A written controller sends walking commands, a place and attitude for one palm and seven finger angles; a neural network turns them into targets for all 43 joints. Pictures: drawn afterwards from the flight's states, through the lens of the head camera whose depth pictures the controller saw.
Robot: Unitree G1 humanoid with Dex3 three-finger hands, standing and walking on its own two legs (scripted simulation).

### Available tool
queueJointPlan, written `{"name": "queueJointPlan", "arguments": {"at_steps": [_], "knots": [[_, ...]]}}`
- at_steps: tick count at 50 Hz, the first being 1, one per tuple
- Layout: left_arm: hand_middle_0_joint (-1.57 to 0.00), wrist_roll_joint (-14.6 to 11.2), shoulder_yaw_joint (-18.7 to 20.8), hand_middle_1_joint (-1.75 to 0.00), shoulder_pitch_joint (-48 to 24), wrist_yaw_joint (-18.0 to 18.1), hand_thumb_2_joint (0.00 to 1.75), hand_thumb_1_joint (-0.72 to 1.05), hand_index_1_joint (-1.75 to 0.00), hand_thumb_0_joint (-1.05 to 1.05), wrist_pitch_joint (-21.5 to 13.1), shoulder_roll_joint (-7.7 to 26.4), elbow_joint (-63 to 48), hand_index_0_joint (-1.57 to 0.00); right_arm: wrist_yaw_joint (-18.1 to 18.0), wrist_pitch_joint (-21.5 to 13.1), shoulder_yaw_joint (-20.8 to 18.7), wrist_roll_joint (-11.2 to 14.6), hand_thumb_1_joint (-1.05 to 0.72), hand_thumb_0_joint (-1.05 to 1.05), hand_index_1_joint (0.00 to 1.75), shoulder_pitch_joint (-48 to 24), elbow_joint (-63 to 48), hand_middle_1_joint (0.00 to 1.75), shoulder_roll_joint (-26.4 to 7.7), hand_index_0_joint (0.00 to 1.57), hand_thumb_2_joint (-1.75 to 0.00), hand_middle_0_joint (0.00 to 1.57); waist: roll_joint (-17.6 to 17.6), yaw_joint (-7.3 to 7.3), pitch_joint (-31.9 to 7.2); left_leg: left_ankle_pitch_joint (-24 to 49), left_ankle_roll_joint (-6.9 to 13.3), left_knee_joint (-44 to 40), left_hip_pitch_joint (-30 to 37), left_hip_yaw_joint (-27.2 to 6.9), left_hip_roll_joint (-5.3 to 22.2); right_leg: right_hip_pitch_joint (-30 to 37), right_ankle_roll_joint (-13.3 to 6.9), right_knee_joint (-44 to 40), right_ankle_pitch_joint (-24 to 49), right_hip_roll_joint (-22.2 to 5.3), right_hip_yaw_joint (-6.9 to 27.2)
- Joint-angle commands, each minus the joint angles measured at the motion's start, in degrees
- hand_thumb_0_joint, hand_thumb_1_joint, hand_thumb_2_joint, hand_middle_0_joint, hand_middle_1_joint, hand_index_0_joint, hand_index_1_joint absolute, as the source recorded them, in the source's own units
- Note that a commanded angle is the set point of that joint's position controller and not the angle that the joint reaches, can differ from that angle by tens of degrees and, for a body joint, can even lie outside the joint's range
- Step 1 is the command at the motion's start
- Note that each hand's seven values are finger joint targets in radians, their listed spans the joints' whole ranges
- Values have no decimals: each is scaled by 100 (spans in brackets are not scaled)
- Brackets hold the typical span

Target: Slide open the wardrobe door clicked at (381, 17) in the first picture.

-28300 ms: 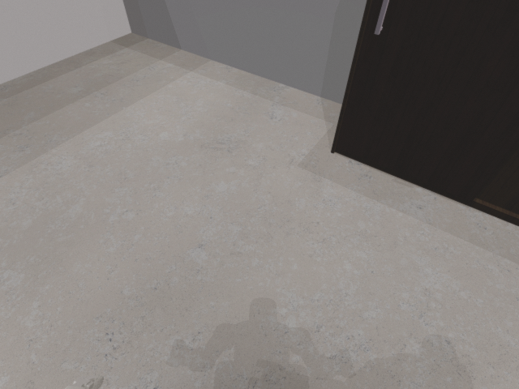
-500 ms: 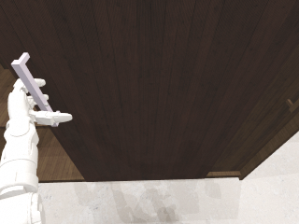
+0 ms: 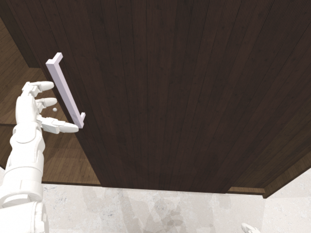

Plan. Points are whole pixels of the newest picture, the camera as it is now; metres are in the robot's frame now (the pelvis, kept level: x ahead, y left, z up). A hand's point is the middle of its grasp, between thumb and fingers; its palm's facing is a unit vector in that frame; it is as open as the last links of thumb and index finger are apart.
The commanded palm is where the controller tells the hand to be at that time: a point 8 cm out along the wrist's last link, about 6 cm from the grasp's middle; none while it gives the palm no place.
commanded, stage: slip the hand off the handle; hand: left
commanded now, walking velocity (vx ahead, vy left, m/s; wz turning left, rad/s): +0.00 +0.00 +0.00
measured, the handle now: (70, 94) +0.46 +0.27 +0.10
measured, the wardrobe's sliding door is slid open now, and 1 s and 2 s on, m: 0.48 0.48 0.48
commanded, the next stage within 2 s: none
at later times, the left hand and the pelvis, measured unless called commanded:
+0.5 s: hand (38, 117) +0.37 +0.32 +0.11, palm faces +0.35 -0.92 -0.19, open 14.7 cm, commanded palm +0.32 +0.35 +0.11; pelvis -0.02 +0.04 +0.00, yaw +0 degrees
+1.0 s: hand (22, 148) +0.28 +0.31 +0.10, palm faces +0.38 -0.91 -0.19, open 14.7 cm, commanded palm +0.24 +0.35 +0.11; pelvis -0.05 +0.05 +0.00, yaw +0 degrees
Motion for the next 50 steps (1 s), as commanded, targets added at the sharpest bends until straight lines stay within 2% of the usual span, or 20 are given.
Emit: {"name": "queueJointPlan", "arguments": {"at_steps": [1, 3, 5, 7, 10, 11, 15, 18, 22, 25, 28, 30, 34, 35, 40, 44, 45, 47, 48, 50], "knots": [[-25, -12, 148, -115, -2456, 51, 20, -55, -115, 0, -359, 1612, -1228, -25, -126, -236, -312, 4, -90, 0, 30, 141, -572, 30, -966, 20, -90, 20, 308, -131, -1562, 1113, -57, -184, 2407, -767, 259, -882, 318, -603, 1550, -308, 477], [-25, -15, 42, -115, -2378, 30, 20, -55, -115, 0, -333, 1477, -1124, -25, -113, -250, -311, 23, -90, 0, 30, 99, -587, 30, -949, 20, -90, 20, 390, -120, -1439, 960, -96, -238, 2520, -870, 304, -1088, 292, -627, 1258, -295, 411], [-25, 25, 189, -115, -2477, 72, 20, -55, -115, 0, -355, 1699, -1047, -25, -134, -234, -288, 13, -90, 0, 30, 86, -581, 30, -989, 20, -90, 20, 330, -114, -1279, 719, -96, -315, 2424, -976, 332, -1125, 275, -644, 1063, -302, 411], [-25, 31, -17, -115, -2611, 68, 20, -55, -115, 0, -399, 1492, -1191, -25, -114, -263, -292, 11, -90, 0, 30, 71, -618, 30, -980, 20, -90, 20, 472, -119, -1466, 642, -142, -372, 2648, -1085, 362, -1222, 265, -606, 964, -292, 369], [-25, 80, 204, -115, -2710, 114, 20, -55, -115, 0, -448, 1792, -1086, -25, -126, -257, -293, -1, -90, 0, 30, 89, -558, 30, -1037, 20, -90, 20, 397, -123, -1340, 346, -165, -459, 2609, -1243, 414, -1277, 236, -585, 811, -295, 351], [-25, 64, 86, -115, -2670, 92, 20, -55, -115, 0, -451, 1661, -1034, -25, -118, -270, -271, -5, -90, 0, 30, 104, -601, 30, -1028, 20, -90, 20, 424, -108, -1398, 267, -180, -495, 2614, -1265, 404, -1286, 245, -567, 749, -294, 332], [-25, 134, 181, -115, -2966, 94, 20, -55, -115, 0, -475, 1889, -847, -25, -132, -286, -260, -15, -90, 0, 30, 136, -551, 30, -1077, 20, -90, 20, 464, -138, -1261, -274, -224, -624, 2547, -1463, 456, -1453, 234, -512, 524, -309, 305], [-25, 40, -118, -115, -2317, 52, 20, -55, -115, 0, -487, 1333, -1282, -25, -58, -359, -320, -15, -90, 0, 30, 120, -678, 30, -1033, 20, -90, 20, 681, 17, -1735, 108, -353, -608, 3047, -1671, 559, -1488, 225, -387, 621, -277, 241], [-25, -103, -67, -115, -1535, 71, 20, -55, -115, 0, -296, 1239, -1632, -25, -18, -371, -314, 10, -90, 0, 30, 5, -779, 30, -1035, 20, -90, 20, 405, 117, -1429, -8, -366, -727, 2783, -1680, 591, -1334, 256, -434, 601, -264, 222], [-25, -69, 179, -115, -1520, 231, 20, -55, -115, 0, -190, 1526, -2048, -25, -68, -380, -281, 4, -90, 0, 30, -137, -798, 30, -1027, 20, -90, 20, 335, 139, -1129, -627, -325, -889, 2514, -1680, 583, -1258, 261, -475, 410, -280, 241], [-25, -78, 9, -115, -1434, 331, 20, -55, -115, 0, -209, 1301, -2621, -25, -82, -477, -248, -4, -90, 0, 30, -291, -845, 30, -959, 20, -90, 20, 566, 115, -1221, -926, -391, -981, 2784, -1893, 664, -1398, 295, -386, 303, -286, 237], [-25, -31, 68, -115, -1472, 396, 20, -55, -115, 0, -226, 1421, -2813, -25, -122, -515, -221, -10, -90, 0, 30, -329, -788, 30, -958, 20, -90, 20, 575, 107, -1149, -1230, -420, -1066, 2741, -1942, 677, -1374, 289, -377, 221, -293, 259], [-25, -115, -325, -115, -1213, 375, 20, -55, -115, 0, -108, 883, -2960, -25, -151, -662, -188, 13, -90, 0, 30, -493, -794, 30, -899, 20, -90, 20, 635, 100, -1043, -1867, -484, -1203, 2786, -2125, 706, -1466, 323, -318, 69, -330, 254], [-25, -101, -202, -115, -1092, 392, 20, -55, -115, 0, -58, 1014, -2893, -25, -173, -666, -179, 14, -90, 0, 30, -476, -750, 30, -910, 20, -90, 20, 437, 104, -927, -1846, -443, -1210, 2614, -2016, 658, -1320, 297, -402, 100, -321, 271], [-25, -129, -299, -115, -902, 347, 20, -55, -115, 0, 133, 909, -3050, -25, -222, -722, -122, 53, -90, 0, 30, -627, -786, 30, -876, 20, -90, 20, 333, 146, -769, -2095, -410, -1259, 2380, -1865, 563, -1099, 281, -484, 39, -339, 280], [-25, -158, -476, -115, -766, 335, 20, -55, -115, 0, 158, 626, -3355, -25, -216, -792, -79, 62, -90, 0, 30, -853, -864, 30, -811, 20, -90, 20, 498, 178, -669, -2392, -449, -1280, 2395, -1970, 548, -1171, 289, -389, -84, -355, 269], [-25, -131, -389, -115, -753, 368, 20, -55, -115, 0, 158, 721, -3435, -25, -217, -800, -74, 46, -90, 0, 30, -828, -862, 30, -821, 20, -90, 20, 429, 201, -675, -2360, -465, -1293, 2321, -1953, 518, -1079, 266, -377, -28, -335, 271], [-25, -126, -371, -115, -509, 395, 20, -55, -115, 0, 175, 672, -3693, -25, -199, -849, -87, 29, -90, 0, 30, -858, -906, 30, -802, 20, -90, 20, 605, 281, -903, -2236, -522, -1264, 2492, -1996, 527, -1040, 261, -313, -13, -343, 275], [-25, -148, -438, -115, -299, 399, 20, -55, -115, 0, 219, 550, -3713, -25, -198, -859, -71, 23, -90, 0, 30, -887, -919, 30, -776, 20, -90, 20, 516, 295, -851, -2261, -512, -1261, 2443, -1970, 512, -1004, 267, -324, -24, -342, 255], [-25, -148, -170, -115, -37, 439, 20, -55, -115, 0, 297, 792, -3678, -25, -221, -840, -59, 14, -90, 0, 30, -909, -919, 30, -798, 20, -90, 20, 193, 329, -661, -2319, -407, -1257, 2059, -1755, 428, -781, 252, -433, -86, -313, 265]]}}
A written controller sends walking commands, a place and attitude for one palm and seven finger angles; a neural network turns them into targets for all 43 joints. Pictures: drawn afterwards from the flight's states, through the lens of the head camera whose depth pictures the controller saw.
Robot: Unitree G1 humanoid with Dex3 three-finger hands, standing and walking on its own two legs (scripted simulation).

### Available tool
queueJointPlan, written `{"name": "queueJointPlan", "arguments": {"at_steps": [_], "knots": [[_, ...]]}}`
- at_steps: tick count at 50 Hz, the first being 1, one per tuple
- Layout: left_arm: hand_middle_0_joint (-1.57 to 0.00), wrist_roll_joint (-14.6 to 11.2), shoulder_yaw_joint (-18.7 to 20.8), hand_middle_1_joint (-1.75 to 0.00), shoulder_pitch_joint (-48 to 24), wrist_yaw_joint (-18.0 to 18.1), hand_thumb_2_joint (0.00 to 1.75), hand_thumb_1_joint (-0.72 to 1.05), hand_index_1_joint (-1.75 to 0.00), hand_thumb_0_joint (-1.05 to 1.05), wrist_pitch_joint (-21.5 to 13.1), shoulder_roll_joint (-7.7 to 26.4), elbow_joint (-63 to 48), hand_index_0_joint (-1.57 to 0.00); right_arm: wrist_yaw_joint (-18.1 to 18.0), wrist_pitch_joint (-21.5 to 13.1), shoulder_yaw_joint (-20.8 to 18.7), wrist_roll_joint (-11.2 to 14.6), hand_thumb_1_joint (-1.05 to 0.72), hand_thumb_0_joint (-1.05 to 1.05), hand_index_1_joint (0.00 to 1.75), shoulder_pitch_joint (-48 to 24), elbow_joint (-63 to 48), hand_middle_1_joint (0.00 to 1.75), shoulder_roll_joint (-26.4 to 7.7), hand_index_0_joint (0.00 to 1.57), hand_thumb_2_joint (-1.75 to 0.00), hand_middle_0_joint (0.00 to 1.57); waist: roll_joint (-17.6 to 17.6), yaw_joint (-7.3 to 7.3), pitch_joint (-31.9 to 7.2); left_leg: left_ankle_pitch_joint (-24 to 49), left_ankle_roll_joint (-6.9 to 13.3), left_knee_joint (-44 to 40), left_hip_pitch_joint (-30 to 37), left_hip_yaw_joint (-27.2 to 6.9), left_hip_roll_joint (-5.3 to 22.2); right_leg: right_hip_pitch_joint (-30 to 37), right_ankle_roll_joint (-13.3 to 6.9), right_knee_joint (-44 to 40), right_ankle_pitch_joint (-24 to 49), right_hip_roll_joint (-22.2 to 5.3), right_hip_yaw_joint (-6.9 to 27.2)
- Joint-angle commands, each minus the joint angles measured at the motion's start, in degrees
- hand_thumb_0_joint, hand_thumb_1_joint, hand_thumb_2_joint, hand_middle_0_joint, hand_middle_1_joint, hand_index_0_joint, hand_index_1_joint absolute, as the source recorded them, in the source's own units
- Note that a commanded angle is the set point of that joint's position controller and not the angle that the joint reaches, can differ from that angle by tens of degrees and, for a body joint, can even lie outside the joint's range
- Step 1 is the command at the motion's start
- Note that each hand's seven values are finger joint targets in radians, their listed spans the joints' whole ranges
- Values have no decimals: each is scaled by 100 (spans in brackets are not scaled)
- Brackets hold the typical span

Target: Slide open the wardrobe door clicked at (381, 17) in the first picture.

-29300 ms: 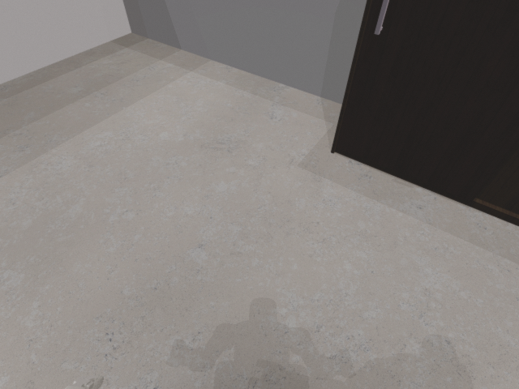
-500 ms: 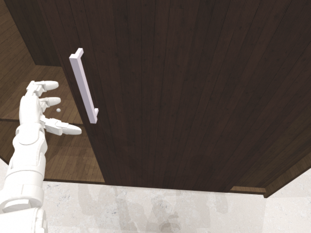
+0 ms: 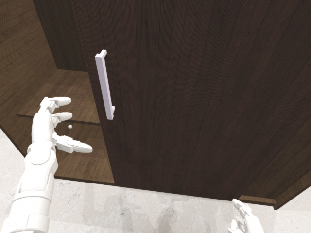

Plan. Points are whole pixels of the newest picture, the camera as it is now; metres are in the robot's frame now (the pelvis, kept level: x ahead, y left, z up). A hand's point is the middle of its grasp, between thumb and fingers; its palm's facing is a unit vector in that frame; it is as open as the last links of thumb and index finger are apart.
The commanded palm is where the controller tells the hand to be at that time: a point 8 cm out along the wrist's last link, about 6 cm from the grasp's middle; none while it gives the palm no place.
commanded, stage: slip the hand off the handle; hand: left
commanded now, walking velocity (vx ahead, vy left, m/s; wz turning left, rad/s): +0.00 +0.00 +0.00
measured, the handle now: (107, 87) +0.51 +0.22 +0.10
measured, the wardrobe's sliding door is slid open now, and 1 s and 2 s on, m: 0.48 0.48 0.48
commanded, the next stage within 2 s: relax the arm and regain balance in 1.02 s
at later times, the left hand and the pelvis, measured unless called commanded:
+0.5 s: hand (71, 130) +0.32 +0.26 +0.11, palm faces +0.38 -0.91 -0.19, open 14.7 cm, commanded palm +0.29 +0.30 +0.11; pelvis -0.04 -0.01 -0.01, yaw +0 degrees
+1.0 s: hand (55, 147) +0.26 +0.27 +0.11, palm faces +0.36 -0.92 -0.17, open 14.7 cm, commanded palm +0.28 +0.30 +0.11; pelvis -0.15 +0.00 -0.06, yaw +2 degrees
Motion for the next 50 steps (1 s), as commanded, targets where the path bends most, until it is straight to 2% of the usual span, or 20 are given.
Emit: {"name": "queueJointPlan", "arguments": {"at_steps": [1, 5, 7, 10, 12, 14, 18, 20, 21, 24, 25, 28, 31, 34, 36, 39, 40, 41, 46, 50], "knots": [[-25, -16, 268, -115, -1666, 114, 20, -55, -115, 0, -241, 1081, -1530, -25, -121, -315, -275, -3, -90, 0, 30, -523, -838, 30, -828, 20, -90, 20, 185, -114, -817, -2464, -438, -1108, 1570, -1554, 826, -1054, -105, -574, -404, -77, 157], [-25, 125, 285, -115, -2420, 232, 20, -55, -115, 0, -147, 1273, -1677, -25, -198, -331, -237, -71, -90, 0, 30, -546, -740, 30, -848, 20, -90, 20, 387, -207, -838, -2715, -524, -1089, 1638, -1736, 841, -1243, -101, -423, -427, -79, 149], [-25, 114, 148, -115, -2355, 234, 20, -55, -115, 0, -157, 1059, -1651, -25, -198, -368, -258, -84, -90, 0, 30, -494, -711, 30, -835, 20, -90, 20, 494, -188, -1089, -2616, -562, -1025, 1824, -1764, 833, -1274, -93, -379, -425, -90, 146], [-25, 103, 177, -115, -2368, 211, 20, -55, -115, 0, -121, 1142, -1286, -25, -216, -369, -246, -97, -90, 0, 30, -432, -639, 30, -872, 20, -90, 20, 130, -256, -1039, -2662, -488, -951, 1612, -1666, 779, -1239, -87, -459, -471, -65, 133], [-25, 72, 311, -115, -2207, 173, 20, -55, -115, 0, -78, 1235, -1092, -25, -223, -372, -277, -83, -90, 0, 30, -404, -641, 30, -888, 20, -90, 20, 137, -156, -1108, -2611, -458, -912, 1515, -1575, 749, -1148, -92, -487, -561, -75, 148], [-25, 96, 191, -115, -2486, 156, 20, -55, -115, 0, -77, 1181, -1164, -25, -207, -377, -251, -76, -90, 0, 30, -450, -670, 30, -862, 20, -90, 20, 372, -185, -1077, -2695, -491, -916, 1550, -1627, 756, -1252, -95, -420, -568, -90, 125], [-25, 79, 413, -115, -2344, 197, 20, -55, -115, 0, -100, 1367, -955, -25, -180, -369, -269, -93, -90, 0, 30, -384, -690, 30, -879, 20, -90, 20, 282, -104, -1133, -2711, -436, -840, 1302, -1514, 697, -1126, -96, -446, -676, -72, 138], [-25, 103, 565, -115, -2450, 218, 20, -55, -115, 0, -130, 1569, -753, -25, -185, -353, -266, -108, -90, 0, 30, -334, -656, 30, -905, 20, -90, 20, 101, -132, -992, -2770, -397, -786, 1009, -1446, 672, -1070, -96, -452, -738, -49, 133], [-25, 70, 449, -115, -2517, 208, 20, -55, -115, 0, -147, 1439, -671, -25, -193, -364, -256, -101, -90, 0, 30, -348, -676, 30, -898, 20, -90, 20, 46, -185, -879, -2819, -372, -745, 907, -1425, 663, -1119, -73, -438, -823, -60, 125], [-25, 107, 469, -115, -2850, 170, 20, -55, -115, 0, -251, 1565, -698, -25, -183, -396, -279, -122, -90, 0, 30, -302, -653, 30, -927, 20, -90, 20, 346, -198, -1121, -2943, -399, -639, 988, -1502, 664, -1277, -68, -246, -872, -49, 109], [-25, 118, 521, -115, -2904, 179, 20, -55, -115, 0, -283, 1666, -663, -25, -184, -393, -287, -138, -90, 0, 30, -232, -637, 30, -954, 20, -90, 20, 209, -230, -1176, -2871, -376, -587, 897, -1474, 644, -1213, -71, -258, -840, -28, 115], [-25, 86, 308, -115, -3136, 102, 20, -55, -115, 0, -350, 1501, -599, -25, -165, -443, -287, -122, -90, 0, 30, -229, -627, 30, -948, 20, -90, 20, 451, -268, -1245, -3026, -391, -490, 928, -1555, 654, -1415, -61, -105, -948, -30, 90], [-25, 76, 374, -115, -3204, 84, 20, -55, -115, 0, -298, 1628, -204, -25, -174, -438, -303, -122, -90, 0, 30, -124, -544, 30, -1004, 20, -90, 20, 201, -302, -1179, -3013, -356, -366, 634, -1489, 628, -1415, -51, -73, -1030, -7, 99], [-25, 115, 240, -115, -3716, 49, 20, -55, -115, 0, -237, 1652, -159, -25, -162, -393, -290, -116, -90, 0, 30, -141, -542, 30, -999, 20, -90, 20, 441, -349, -1316, -2998, -369, -199, 583, -1447, 587, -1533, -57, 92, -1044, -14, 86], [-25, 122, 290, -115, -3899, 92, 20, -55, -115, 0, -237, 1743, -95, -25, -148, -382, -301, -120, -90, 0, 30, -107, -528, 30, -1020, 20, -90, 20, 357, -348, -1435, -2961, -358, -113, 502, -1440, 585, -1535, -52, 120, -1068, -13, 102], [-25, 153, 236, -115, -4093, 99, 20, -55, -115, 0, -159, 1702, 298, -25, -127, -296, -309, -130, -90, 0, 30, -105, -440, 30, -1013, 20, -90, 20, 268, -389, -1385, -2948, -364, 62, 348, -1422, 568, -1685, -47, 239, -1105, -5, 84], [-25, 205, 351, -115, -4165, 114, 20, -55, -115, 0, -140, 1917, 378, -25, -122, -252, -316, -137, -90, 0, 30, -78, -437, 30, -1044, 20, -90, 20, 275, -360, -1443, -2921, -364, 131, 243, -1419, 549, -1688, -57, 299, -1126, 4, 84], [-25, 209, 154, -115, -4371, 99, 20, -55, -115, 0, -88, 1742, 518, -25, -125, -205, -286, -124, -90, 0, 30, -134, -447, 30, -1026, 20, -90, 20, 360, -401, -1371, -2906, -373, 197, 153, -1377, 545, -1784, -60, 385, -1101, -17, 83], [-25, 323, -23, -115, -5383, 88, 20, -55, -115, 0, 195, 1831, 1223, -25, -120, 157, -301, -119, -90, 0, 30, -252, -348, 30, -1063, 20, -90, 20, 378, -486, -1490, -2698, -406, 717, -177, -1261, 496, -2186, -73, 810, -1102, -28, 62], [-25, 432, -230, -115, -6301, 111, 20, -55, -115, 0, 459, 1832, 1835, -25, -123, 554, -343, -136, -90, 0, 30, -371, -258, 30, -1122, 20, -90, 20, 479, -485, -1867, -2538, -485, 1143, -240, -1289, 474, -2708, -106, 1349, -1029, -11, 13]]}}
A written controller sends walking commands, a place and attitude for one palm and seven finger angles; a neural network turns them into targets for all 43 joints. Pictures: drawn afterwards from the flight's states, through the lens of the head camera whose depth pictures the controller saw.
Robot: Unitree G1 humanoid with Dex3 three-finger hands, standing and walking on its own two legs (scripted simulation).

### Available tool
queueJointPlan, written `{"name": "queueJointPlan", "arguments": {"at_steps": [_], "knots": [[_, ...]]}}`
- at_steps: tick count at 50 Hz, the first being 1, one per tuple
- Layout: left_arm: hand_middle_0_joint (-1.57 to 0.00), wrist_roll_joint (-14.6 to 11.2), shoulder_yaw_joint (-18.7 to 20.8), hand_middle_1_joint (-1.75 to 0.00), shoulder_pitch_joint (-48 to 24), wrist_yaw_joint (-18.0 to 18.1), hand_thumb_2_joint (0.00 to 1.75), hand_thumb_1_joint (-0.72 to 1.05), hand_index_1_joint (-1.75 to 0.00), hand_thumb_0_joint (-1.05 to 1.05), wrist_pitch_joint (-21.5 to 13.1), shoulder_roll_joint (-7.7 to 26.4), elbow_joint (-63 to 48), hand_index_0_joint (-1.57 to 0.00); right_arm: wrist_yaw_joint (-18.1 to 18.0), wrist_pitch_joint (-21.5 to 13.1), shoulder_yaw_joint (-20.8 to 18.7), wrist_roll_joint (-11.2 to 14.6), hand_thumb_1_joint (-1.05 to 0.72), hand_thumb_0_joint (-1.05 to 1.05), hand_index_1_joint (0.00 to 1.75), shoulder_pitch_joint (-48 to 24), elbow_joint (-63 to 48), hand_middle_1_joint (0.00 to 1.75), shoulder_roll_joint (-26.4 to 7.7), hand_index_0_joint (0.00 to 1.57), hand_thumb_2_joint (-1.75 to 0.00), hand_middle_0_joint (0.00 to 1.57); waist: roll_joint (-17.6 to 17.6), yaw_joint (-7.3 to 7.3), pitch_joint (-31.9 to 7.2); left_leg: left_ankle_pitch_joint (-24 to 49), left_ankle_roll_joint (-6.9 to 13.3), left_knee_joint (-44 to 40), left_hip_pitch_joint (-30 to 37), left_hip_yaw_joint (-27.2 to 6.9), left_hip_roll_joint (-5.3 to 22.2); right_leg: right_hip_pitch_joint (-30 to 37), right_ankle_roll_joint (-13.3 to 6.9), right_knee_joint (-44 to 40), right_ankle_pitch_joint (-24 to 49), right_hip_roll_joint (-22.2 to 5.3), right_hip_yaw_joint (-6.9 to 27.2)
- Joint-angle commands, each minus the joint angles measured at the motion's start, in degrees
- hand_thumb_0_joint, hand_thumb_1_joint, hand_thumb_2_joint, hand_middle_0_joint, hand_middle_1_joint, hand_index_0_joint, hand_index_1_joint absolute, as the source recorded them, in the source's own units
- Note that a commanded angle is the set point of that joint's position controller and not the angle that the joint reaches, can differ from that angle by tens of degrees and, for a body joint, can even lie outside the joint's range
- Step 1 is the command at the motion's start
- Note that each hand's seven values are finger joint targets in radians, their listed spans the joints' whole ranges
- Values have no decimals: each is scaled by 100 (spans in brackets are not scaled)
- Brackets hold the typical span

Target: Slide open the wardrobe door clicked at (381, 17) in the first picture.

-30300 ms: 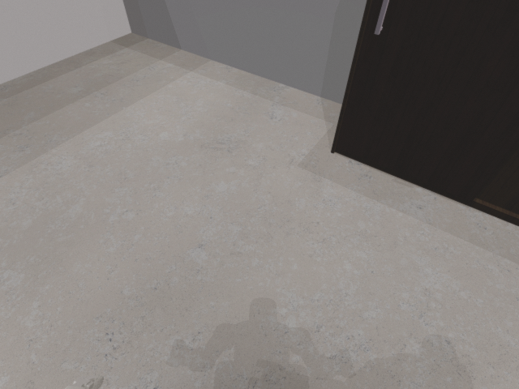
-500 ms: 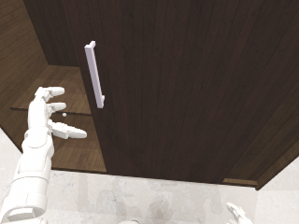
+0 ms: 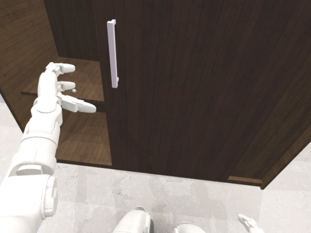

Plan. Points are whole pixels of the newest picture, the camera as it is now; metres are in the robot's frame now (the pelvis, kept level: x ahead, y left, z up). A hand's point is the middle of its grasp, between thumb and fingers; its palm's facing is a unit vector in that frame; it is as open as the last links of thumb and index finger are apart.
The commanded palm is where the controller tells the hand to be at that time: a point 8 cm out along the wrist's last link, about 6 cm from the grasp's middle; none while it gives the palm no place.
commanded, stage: slip the hand off the handle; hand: left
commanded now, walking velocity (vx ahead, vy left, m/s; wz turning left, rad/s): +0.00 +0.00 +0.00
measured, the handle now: (114, 56) +0.67 +0.19 +0.16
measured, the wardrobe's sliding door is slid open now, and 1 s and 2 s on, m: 0.48 0.48 0.48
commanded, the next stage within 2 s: relax the arm and regain balance in 0.02 s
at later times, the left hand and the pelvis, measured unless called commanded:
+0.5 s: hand out of the picture -0.36 +0.33 -0.24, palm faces +0.09 -0.92 -0.39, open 16.6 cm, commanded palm none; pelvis -0.36 +0.10 -0.08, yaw -2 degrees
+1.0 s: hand out of the picture -0.83 +0.41 -0.10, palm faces -0.12 -0.88 -0.46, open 16.6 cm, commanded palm none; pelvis -1.03 +0.20 -0.01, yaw -11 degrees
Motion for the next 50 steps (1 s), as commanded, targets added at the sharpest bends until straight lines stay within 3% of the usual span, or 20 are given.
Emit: {"name": "queueJointPlan", "arguments": {"at_steps": [1, 6, 7, 9, 11, 14, 16, 17, 19, 25, 27, 28, 29, 31, 34, 36, 38, 44, 48, 50], "knots": [[-25, 123, -107, -115, -3625, 110, 20, -55, -115, 0, -52, 1167, -675, -25, -125, 204, -357, -3, -90, 0, 30, -543, -601, 30, -967, 20, -90, 20, 383, -166, -1977, -1640, -244, -525, 1602, -898, 423, -1061, -58, -263, -1150, -130, 396], [-25, 204, -301, -115, -4571, 190, 20, -55, -115, 0, 666, 1226, -102, -25, -213, 995, -381, -34, -90, 0, 30, -1054, -541, 30, -1086, 20, -90, 20, 372, -101, -2426, -1199, -351, 198, 1375, -767, 457, -1734, -130, 722, -959, -145, 334], [-15, 14, -893, -30, 3660, 22, 30, -50, -30, 0, 960, -697, 504, -15, 9, 1143, -823, -110, -90, 0, 30, 923, -123, 30, -775, 20, -90, 20, 900, -187, -2718, -657, -933, -1387, 2622, 1163, 648, 882, 59, 2263, -2589, 369, -986], [-15, 34, -661, -30, 3752, -279, 30, -50, -30, 0, 727, -415, -57, -15, 262, 1272, -777, -50, -90, 0, 30, -346, -202, 30, -906, 20, -90, 20, 2386, -177, -779, -2909, -715, -2834, -998, 619, 753, 1157, -159, 5825, -3251, 910, -1010], [-15, 107, -515, -30, 5213, -452, 30, -50, -30, 0, 557, -70, -493, -15, 425, 937, -530, -343, -90, 0, 30, -2326, -629, 30, -889, 20, -90, 20, 1534, 1117, 852, -4274, -354, -5015, -5704, -397, 1787, 3393, 80, 7272, -2127, 958, -770], [-15, -82, -568, -30, 7586, -545, 30, -50, -30, 0, 395, -49, -9, -15, 152, 876, -724, -386, -90, 0, 30, -2597, -621, 30, -360, 20, -90, 20, -2721, 1725, 1793, -1782, -1204, 292, -4019, 1201, 696, 2676, -1240, 379, -2807, -763, 1137], [-15, 78, -1358, -30, 4912, -397, 30, -50, -30, 0, 122, -26, -903, -15, -99, 1227, -691, -281, -90, 0, 30, -1791, -812, 30, -22, 20, -90, 20, -2882, 33, 1530, -950, -930, 7133, -2249, -720, -859, -2583, -780, -3041, -1634, -1189, 1312], [-15, 116, -1115, -30, 4317, -273, 30, -50, -30, 0, 19, 271, -1337, -15, 150, 1389, -783, -369, -90, 0, 30, -2086, -1138, 30, -156, 20, -90, 20, -2945, 36, 1634, -268, -1116, 9936, -1123, -1083, -1314, -5406, -7, -4557, -2717, -1901, 4602], [-15, 305, -895, -30, 2538, 68, 30, -50, -30, 0, -232, -554, -1761, -15, 300, 1249, -881, -494, -90, 0, 30, 469, -673, 30, -606, 20, -90, 20, -1599, -1785, 1503, 1081, -807, 9027, 422, -1076, -124, -5072, 321, -4430, -5166, -1748, 4602], [-15, 430, -982, -30, 3422, 281, 30, -50, -30, 0, -48, -796, -1229, -15, 827, 1228, -618, -234, -90, 0, 30, 3175, 780, 30, 502, 20, -90, 20, 61, -1658, 1315, -621, 164, -1356, 4586, 1232, 402, -3167, 930, -568, -2121, -220, 875], [-15, 126, -968, -30, 4384, 86, 30, -50, -30, 0, 196, -860, -830, -15, 327, 1047, -516, -357, -90, 0, 30, 884, 278, 30, 318, 20, -90, 20, 2330, -259, 1304, 8349, 548, -2502, -1062, -93, 1027, 388, 959, 7113, -1157, 1048, 1005], [-15, -157, -622, -30, 5539, 185, 30, -50, -30, 0, 489, -467, -587, -15, 311, 738, -594, -159, -90, 0, 30, -865, -635, 30, -428, 20, -90, 20, 2114, 970, 918, 1768, 1394, -3838, -3631, -4101, 3136, 1480, 336, 9492, -735, 232, 3130], [-15, -26, -459, -30, 6456, 239, 30, -50, -30, 0, 437, -118, -329, -15, 421, 524, -349, -70, -90, 0, 30, -2368, -974, 30, -256, 20, -90, 20, -293, 2067, 897, -1527, 656, -3367, -2066, -2489, 2649, 691, 135, 8693, 232, 241, 2927], [-15, 235, -639, -30, 6796, -26, 30, -50, -30, 0, 229, -713, -134, -15, 219, 490, -595, -303, -90, 0, 30, -1397, -380, 30, -442, 20, -90, 20, -2044, 1238, 873, -421, 295, -2610, -2176, -1589, 1681, 2275, 38, 4612, -732, -199, 2185], [-15, 48, -940, -30, 8258, -459, 30, -50, -30, 0, 80, -820, 372, -15, 121, 715, -744, -313, -90, 0, 30, -160, 199, 30, -342, 20, -90, 20, 156, 833, 570, -702, -301, -1232, 33, 231, 593, 2769, -592, -918, -1294, -4, 173], [-15, 252, -1190, -30, 6913, -230, 30, -50, -30, 0, -159, -1068, -202, -15, 14, 1063, -808, -307, -90, 0, 30, 843, -53, 30, 473, 20, -90, 20, -988, -69, 726, -588, -484, 4753, 848, 480, -986, 74, -966, -3034, 1042, -770, 732], [-15, 355, -809, -30, 3455, 31, 30, -50, -30, 0, -380, 21, -1537, -15, 168, 1233, -908, -276, -90, 0, 30, 1824, -489, 30, -422, 20, -90, 20, -2470, -1358, 538, 120, -671, 7176, 1584, -1310, -200, -3100, -1236, -3744, -2494, -2197, 4762], [-15, 360, -907, -30, 3063, 181, 30, -50, -30, 0, -87, -423, -1330, -15, 683, 1139, -699, -187, -90, 0, 30, 4186, 740, 30, 270, 20, -90, 20, -83, -2047, 651, -498, 278, -791, 3919, 1125, 196, -1077, 933, -1059, -172, -294, 836], [-15, 247, -949, -30, 5913, -141, 30, -50, -30, 0, 340, -555, -1233, -15, 293, 581, -512, -277, -90, 0, 30, -1045, -973, 30, -627, 20, -90, 20, 964, 1609, 382, 189, 1036, -3406, -1829, -2730, 1929, 880, 722, 8276, -611, 325, 1919], [-15, 362, -686, -30, 5467, -235, 30, -50, -30, 0, 461, 264, -991, -15, 209, 556, -520, -273, -90, 0, 30, -1636, -886, 30, -585, 20, -90, 20, 52, 1404, 1485, -2604, 1067, -3483, -1926, -3579, 2230, 112, 646, 7109, 435, -7, 2266]]}}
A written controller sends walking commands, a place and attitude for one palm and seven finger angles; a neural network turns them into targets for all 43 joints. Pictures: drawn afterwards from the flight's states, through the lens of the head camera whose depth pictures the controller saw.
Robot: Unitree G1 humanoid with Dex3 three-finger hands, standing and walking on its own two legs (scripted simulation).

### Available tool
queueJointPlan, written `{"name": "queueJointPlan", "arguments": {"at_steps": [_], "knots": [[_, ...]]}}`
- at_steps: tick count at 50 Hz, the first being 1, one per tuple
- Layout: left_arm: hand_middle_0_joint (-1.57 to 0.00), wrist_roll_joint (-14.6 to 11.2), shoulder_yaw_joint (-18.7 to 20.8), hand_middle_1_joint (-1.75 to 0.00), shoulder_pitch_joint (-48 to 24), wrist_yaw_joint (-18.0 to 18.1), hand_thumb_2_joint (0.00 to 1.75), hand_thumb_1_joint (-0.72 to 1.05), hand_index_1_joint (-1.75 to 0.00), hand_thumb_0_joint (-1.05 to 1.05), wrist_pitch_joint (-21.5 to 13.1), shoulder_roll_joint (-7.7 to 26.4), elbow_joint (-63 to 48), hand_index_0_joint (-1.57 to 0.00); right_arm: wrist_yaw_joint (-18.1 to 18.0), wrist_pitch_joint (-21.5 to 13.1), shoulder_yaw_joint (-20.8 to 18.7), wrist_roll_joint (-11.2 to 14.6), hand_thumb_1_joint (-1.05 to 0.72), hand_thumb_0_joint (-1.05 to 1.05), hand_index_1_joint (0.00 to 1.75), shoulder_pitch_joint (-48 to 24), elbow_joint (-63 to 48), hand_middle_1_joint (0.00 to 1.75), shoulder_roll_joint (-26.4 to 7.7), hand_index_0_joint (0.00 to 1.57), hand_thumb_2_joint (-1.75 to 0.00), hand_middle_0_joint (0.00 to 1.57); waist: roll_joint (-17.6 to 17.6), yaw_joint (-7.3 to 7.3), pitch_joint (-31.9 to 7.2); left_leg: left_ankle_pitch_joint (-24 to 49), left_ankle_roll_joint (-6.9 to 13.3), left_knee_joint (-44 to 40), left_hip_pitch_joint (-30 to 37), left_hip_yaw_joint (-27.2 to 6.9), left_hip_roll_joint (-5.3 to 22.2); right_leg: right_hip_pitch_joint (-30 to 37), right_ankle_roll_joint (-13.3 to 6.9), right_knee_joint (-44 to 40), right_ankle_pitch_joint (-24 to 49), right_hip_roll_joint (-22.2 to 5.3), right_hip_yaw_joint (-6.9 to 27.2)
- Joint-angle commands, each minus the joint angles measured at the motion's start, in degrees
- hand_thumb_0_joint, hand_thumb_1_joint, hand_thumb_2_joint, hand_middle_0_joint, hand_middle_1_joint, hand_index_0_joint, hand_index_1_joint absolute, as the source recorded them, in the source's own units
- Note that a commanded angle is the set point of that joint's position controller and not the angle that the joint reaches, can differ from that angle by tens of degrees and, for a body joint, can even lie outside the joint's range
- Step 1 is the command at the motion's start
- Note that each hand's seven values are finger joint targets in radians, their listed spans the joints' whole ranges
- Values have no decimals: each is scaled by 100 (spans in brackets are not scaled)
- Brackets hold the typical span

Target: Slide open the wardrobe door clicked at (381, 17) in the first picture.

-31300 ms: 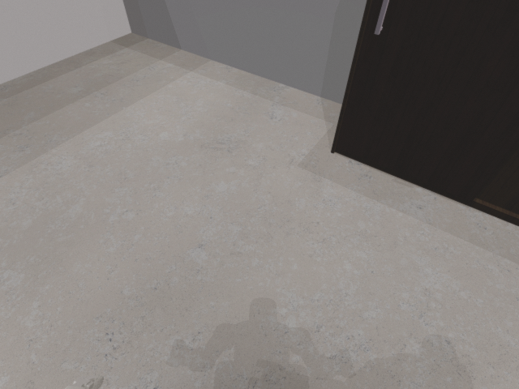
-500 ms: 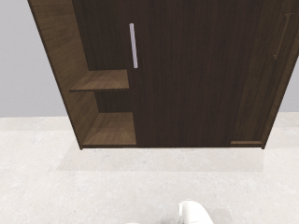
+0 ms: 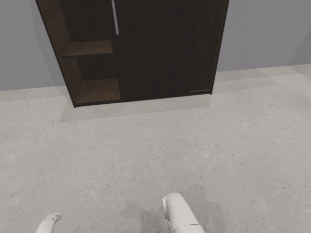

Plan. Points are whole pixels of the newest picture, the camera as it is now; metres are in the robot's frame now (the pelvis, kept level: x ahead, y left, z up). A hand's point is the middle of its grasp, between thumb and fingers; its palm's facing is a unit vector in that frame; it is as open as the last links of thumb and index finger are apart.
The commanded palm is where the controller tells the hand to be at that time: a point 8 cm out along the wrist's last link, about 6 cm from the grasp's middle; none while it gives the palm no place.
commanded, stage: relax the arm and regain balance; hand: left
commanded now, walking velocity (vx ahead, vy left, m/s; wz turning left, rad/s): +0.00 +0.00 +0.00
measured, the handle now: (115, 17) +1.67 +0.31 +0.17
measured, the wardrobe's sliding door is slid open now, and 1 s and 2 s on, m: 0.48 0.48 0.48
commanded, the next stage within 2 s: step back with the hand held close in 1.90 s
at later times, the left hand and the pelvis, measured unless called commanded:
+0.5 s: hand out of the picture -0.40 +0.17 -0.06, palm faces +0.05 -0.94 -0.33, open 16.4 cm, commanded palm none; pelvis -0.60 -0.05 +0.04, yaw +3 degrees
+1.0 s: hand out of the picture -0.95 +0.10 -0.07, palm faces -0.05 -0.96 -0.27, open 16.5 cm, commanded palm none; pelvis -0.93 -0.10 +0.09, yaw +0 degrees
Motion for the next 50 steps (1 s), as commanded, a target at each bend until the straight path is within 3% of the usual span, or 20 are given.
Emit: {"name": "queueJointPlan", "arguments": {"at_steps": [1, 3, 5, 6, 7, 9, 10, 12, 14, 17, 19, 20, 22, 24, 27, 33, 35, 37, 40, 50], "knots": [[-15, -41, 221, -30, 910, -298, 30, -50, -30, 0, 74, 644, -319, -15, -105, -319, -166, -82, -90, 0, 30, -2954, -1023, 30, -1171, 20, -90, 20, 236, 1668, 664, -741, 218, -4532, -5269, -3015, 2031, 3261, -82, 1387, 729, -63, -315], [-15, -218, 137, -30, 2294, -427, 30, -50, -30, 0, -33, 177, 112, -15, -168, -299, -203, -208, -90, 0, 30, -2743, -797, 30, -1149, 20, -90, 20, 536, 1529, 255, 470, -328, -4587, -3868, -1566, 1631, 4618, -363, -2008, -815, 26, -1298], [-15, -307, 2, -30, 2494, -561, 30, -50, -30, 0, -117, -112, 144, -15, -225, -148, -184, -250, -90, 0, 30, -1414, -451, 30, -735, 20, -90, 20, 1062, 639, 484, 963, -516, -4054, -2187, -1399, 1145, 4724, -767, -5938, -1939, 80, -1638], [-15, -270, -48, -30, 2871, -563, 30, -50, -30, 0, -180, -351, 235, -15, -233, -19, -186, -183, -90, 0, 30, -1017, -371, 30, -531, 20, -90, 20, 704, 671, 596, 485, -623, -1718, -2260, -1015, 465, 4831, -1283, -7656, -1690, -255, -1227], [-15, -120, -210, -30, 2080, -433, 30, -50, -30, 0, -358, -351, -140, -15, -263, 139, -224, -70, -90, 0, 30, -890, -534, 30, 79, 20, -90, 20, -1434, 435, 1150, 291, -869, 2347, -2500, -796, -928, 2764, -1762, -9339, -1415, -1142, 587], [-15, 84, 20, -30, -1344, -143, 30, -50, -30, 0, -528, 311, -1469, -15, -237, 321, -393, -102, -90, 0, 30, -728, -1226, 30, -675, 20, -90, 20, -1015, -800, 979, 1255, -986, 5627, -2065, -2213, -610, -257, -2053, -9168, 3128, -2068, 2241], [-15, 32, 78, -30, -1491, -29, 30, -50, -30, 0, -685, 267, -1535, -15, -170, 388, -425, -158, -90, 0, 30, -759, -1087, 30, -765, 20, -90, 20, -1366, -549, 1257, 2021, -907, 5691, -1482, -2622, -162, -1640, -1746, -9457, -1362, -1867, 2609], [-15, -44, 63, -30, -1761, -62, 30, -50, -30, 0, -748, 170, -1322, -15, -5, 245, -479, -179, -90, 0, 30, 73, -515, 30, -843, 20, -90, 20, -285, -963, 681, 2409, -938, 5158, -1406, -1598, -121, 114, -1093, -9323, -2186, -1475, 1343], [-15, -18, 75, -30, -1047, -12, 30, -50, -30, 0, -710, 131, -1059, -15, 52, 200, -379, -184, -90, 0, 30, 391, -247, 30, -596, 20, -90, 20, 979, -596, 220, 1746, -832, 3713, -384, -836, -59, 962, -978, -8950, -1261, -1227, 712], [-15, 73, 146, -30, -784, -82, 30, -50, -30, 0, -488, 214, -767, -15, 243, 158, -240, -42, -90, 0, 30, 1316, -51, 30, -188, 20, -90, 20, -910, -459, 494, -277, -255, -404, 907, 80, -43, 1544, -268, -9244, -988, -870, -185], [-15, -57, 129, -30, -875, -114, 30, -50, -30, 0, -423, -88, -604, -15, 247, 4, -231, -71, -90, 0, 30, 2248, 363, 30, -171, 20, -90, 20, 61, -745, 463, 607, 255, -3678, 1189, -264, 596, 2532, 300, -6573, 501, 35, -1065], [-15, -138, 105, -30, -148, -98, 30, -50, -30, 0, -428, -388, -426, -15, 144, -119, -135, -80, -90, 0, 30, 890, 77, 30, -71, 20, -90, 20, 1880, -51, 933, 1879, 338, -4262, -104, -1185, 1400, 2282, 79, -2849, -330, 709, -843], [-15, -115, 51, -30, 1057, -299, 30, -50, -30, 0, -385, -213, -693, -15, 68, -248, 26, -160, -90, 0, 30, -1291, -718, 30, -444, 20, -90, 20, 1191, 1473, -327, 3220, 521, -3659, -1051, -1383, 1925, 2012, -238, 604, -345, 265, -506], [-15, -9, 213, -30, -874, -349, 30, -50, -30, 0, -306, 648, -903, -15, -126, -476, -85, -127, -90, 0, 30, -1560, -690, 30, -678, 20, -90, 20, 1804, 595, 2012, -1280, 950, -5160, -2711, -5101, 2805, 934, -125, -294, 92, -515, 575], [-15, -92, 205, -30, 65, -416, 30, -50, -30, 0, -339, 624, -256, -15, -21, -421, -267, -162, -90, 0, 30, -1403, -118, 30, -1253, 20, -90, 20, -165, 911, 1026, -707, 485, -4798, -2478, -3104, 2250, 2629, -125, -1668, 197, -366, -380], [-15, -272, 226, -30, 1678, -490, 30, -50, -30, 0, -436, -418, 766, -15, -35, -255, -276, -176, -90, 0, 30, 19, 578, 30, -1035, 20, -90, 20, 1719, 282, 84, -16, -329, -5657, 111, -2048, 1418, 4714, -684, -7510, -1347, 293, -1972], [-15, -271, 247, -30, 2428, -396, 30, -50, -30, 0, -505, -187, 1147, -15, -48, -147, -290, -51, -90, 0, 30, -326, 577, 30, -800, 20, -90, 20, 1206, 491, 220, 973, -1154, -4365, -170, -1025, 698, 5383, -1217, -9450, -800, -401, -814], [-15, -164, 141, -30, 463, -267, 30, -50, -30, 0, -627, 324, 735, -15, -27, -16, -273, -39, -90, 0, 30, -463, 469, 30, -359, 20, -90, 20, -395, -136, 1026, 1307, -845, -363, -473, -1364, 235, 2604, -1955, -10114, -1001, -2378, 1201], [-15, -161, 10, -30, -699, -301, 30, -50, -30, 0, -939, 150, 696, -15, 111, 22, -303, -13, -90, 0, 30, 182, 958, 30, -529, 20, -90, 20, -402, -520, 617, 2050, -592, 653, -105, -1422, 275, 1931, -1122, -9736, -821, -1419, 187], [-15, -201, 53, -30, 987, -269, 30, -50, -30, 0, -962, 256, 1488, -15, 89, -418, -18, 4, -90, 0, 30, 82, 1526, 30, -116, 20, -90, 20, 131, 365, 438, 1416, -238, -4475, 1282, -941, 582, 3114, -656, -8683, -971, -956, 410]]}}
